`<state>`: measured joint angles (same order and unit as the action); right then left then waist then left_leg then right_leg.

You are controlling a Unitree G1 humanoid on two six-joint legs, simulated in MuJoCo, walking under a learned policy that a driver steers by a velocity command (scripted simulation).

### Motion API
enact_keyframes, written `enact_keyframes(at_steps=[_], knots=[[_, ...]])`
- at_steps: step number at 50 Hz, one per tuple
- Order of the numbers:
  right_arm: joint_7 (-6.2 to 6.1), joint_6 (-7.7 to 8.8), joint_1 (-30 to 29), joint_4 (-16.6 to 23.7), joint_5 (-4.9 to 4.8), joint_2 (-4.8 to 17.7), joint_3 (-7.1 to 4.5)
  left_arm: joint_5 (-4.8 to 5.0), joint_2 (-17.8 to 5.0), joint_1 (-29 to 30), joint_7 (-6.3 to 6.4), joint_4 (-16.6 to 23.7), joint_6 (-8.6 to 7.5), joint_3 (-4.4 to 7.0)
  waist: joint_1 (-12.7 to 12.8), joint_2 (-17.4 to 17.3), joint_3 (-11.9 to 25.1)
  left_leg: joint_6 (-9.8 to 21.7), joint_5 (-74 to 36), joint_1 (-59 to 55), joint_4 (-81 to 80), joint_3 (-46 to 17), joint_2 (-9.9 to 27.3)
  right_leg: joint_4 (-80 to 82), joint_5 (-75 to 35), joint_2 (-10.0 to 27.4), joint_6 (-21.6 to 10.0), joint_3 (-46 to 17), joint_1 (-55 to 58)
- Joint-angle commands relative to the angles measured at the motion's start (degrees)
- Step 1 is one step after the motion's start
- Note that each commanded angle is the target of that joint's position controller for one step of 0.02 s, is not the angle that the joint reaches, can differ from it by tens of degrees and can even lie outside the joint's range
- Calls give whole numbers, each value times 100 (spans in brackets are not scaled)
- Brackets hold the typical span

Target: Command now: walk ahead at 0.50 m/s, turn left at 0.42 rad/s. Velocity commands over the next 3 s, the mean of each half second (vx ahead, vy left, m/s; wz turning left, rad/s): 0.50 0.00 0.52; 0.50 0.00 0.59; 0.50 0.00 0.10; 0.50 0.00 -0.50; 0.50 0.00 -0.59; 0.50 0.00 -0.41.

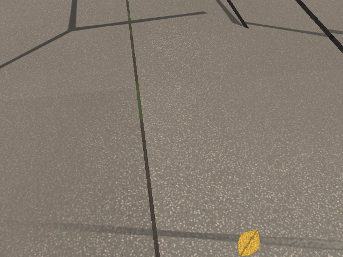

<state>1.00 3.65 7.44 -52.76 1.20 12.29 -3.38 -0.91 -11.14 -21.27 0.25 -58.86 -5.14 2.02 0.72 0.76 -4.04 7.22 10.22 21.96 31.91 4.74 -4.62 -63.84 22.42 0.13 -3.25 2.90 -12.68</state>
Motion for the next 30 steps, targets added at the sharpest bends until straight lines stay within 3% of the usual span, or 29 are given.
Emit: enact_keyframes(at_steps=[1, 3, 6, 9, 12, 18, 20, 21, 22, 23, 24, 25, 26, 27, 28, 30], knots=[[-29, -16, 786, -41, -83, 713, -196, -41, -673, 375, -35, 661, -154, 158, -139, 24, 304, 1024, -733, -1871, -1887, -2717, 1793, -674, -590, 460, 11, -492, -2360], [-62, 57, 795, -74, -126, 543, -128, -171, -520, 266, -43, 709, 62, 139, 107, -119, 305, 822, -1247, -1267, -1993, -2201, 1423, -168, -621, 555, 195, -470, -1813], [-92, 113, 1114, -108, -132, 808, -182, -182, -481, 630, -82, 929, 232, 133, 97, -241, 234, 847, -1380, -1025, -2145, -1985, 1198, 381, -944, 536, 418, -320, -1973], [-91, 76, 1534, -129, -125, 803, -177, -148, -574, 1510, -90, 1280, 272, 144, -176, -329, 33, 703, -1255, -1202, -2261, -2102, 1122, 1180, -1607, 544, 579, -282, -2482], [-98, 49, 1899, -127, -113, 819, -180, -125, -592, 2075, -116, 1521, 277, 126, -404, -395, 83, 558, -1529, -1681, -2119, -2213, 1103, 1745, -2092, 443, 599, -330, -2734], [-185, 6, 2304, -67, -17, 909, -201, -59, -636, 2996, -163, 2019, 191, 33, -676, -507, 40, 581, -2387, -2467, -1574, -2520, 1192, 2695, -1980, 134, 495, -347, -2765], [-235, 5, 2151, 19, -3, 1007, -235, -32, -738, 2841, -157, 2080, 131, 38, -517, -577, 70, 447, -2655, -2438, -1340, -2652, 1241, 3121, -1821, 56, 382, -424, -2212], [-244, 7, 1938, 90, -4, 1076, -256, -19, -812, 2508, -137, 2019, 97, 59, -319, -610, 144, 319, -2940, -2217, -1137, -2631, 1200, 3368, -1636, -37, 296, -409, -1582], [-222, 27, 1752, 155, -8, 1153, -276, -7, -939, 1954, -89, 1865, 61, 113, -76, -591, 383, 188, -3505, -1984, -674, -2592, 1077, 3535, -1449, -208, 194, -341, -700], [-160, 67, 1624, 192, -50, 1173, -282, -22, -1106, 1140, -21, 1644, -9, 186, 315, -327, 829, 50, -3610, -1699, 296, -2373, 764, 3873, -1659, -155, 45, -364, 446], [-97, 123, 1620, 361, -126, 920, -218, -149, -1482, 246, 84, 1574, -64, 284, 632, 144, 1626, -59, -2328, -955, 1717, -2079, 427, 3961, -759, 897, -213, -1361, 1839], [-117, 100, 2310, 494, -337, 271, -97, -291, -1972, 65, 118, 1633, -4, 382, 277, 1425, 2331, -251, 1965, 804, 3370, -1329, -435, 4264, -651, 2561, -810, -3761, 3337], [-171, 24, 2386, 429, -144, 839, -159, -178, -1696, 308, 86, 1637, 95, 390, 123, 1163, 2188, -184, 2043, 1412, 4061, -1191, -45, 4636, 187, 2617, -1046, -4763, 2839], [-148, -32, 1944, 396, -37, 930, -188, -127, -1121, 742, 67, 1733, 111, 261, 38, 381, 1215, -202, 1417, 1491, 4134, -1155, 270, 4818, 375, 2310, -888, -3824, 1910], [-83, -48, 1574, 456, -8, 837, -172, -109, -815, 987, 40, 1719, 94, 177, 13, 38, 685, -249, 1004, 1374, 3875, -1077, 456, 4962, -209, 1959, -735, -2887, 1212], [36, -162, 1430, 521, 88, 710, -167, -98, -731, 873, 48, 1561, 37, 135, -119, 437, 384, -336, 802, 1092, 3556, -983, 680, 5181, -1269, 1533, -496, -1780, 590]])
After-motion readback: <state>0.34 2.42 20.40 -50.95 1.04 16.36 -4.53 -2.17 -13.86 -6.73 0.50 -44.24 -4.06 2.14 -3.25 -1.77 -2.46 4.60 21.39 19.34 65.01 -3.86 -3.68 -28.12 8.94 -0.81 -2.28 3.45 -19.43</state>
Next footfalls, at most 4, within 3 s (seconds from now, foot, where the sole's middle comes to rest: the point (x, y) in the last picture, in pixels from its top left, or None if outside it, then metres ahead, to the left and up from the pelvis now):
0.48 right None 0.45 -0.07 -0.76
1.02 left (117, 222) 0.59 0.24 -0.76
1.60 right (110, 151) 0.92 0.31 -0.76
2.10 left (61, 116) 1.13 0.58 -0.76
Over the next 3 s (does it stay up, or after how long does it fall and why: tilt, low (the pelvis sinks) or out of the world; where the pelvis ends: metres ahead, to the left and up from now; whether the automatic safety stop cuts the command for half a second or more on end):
stays up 1.46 0.41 0.02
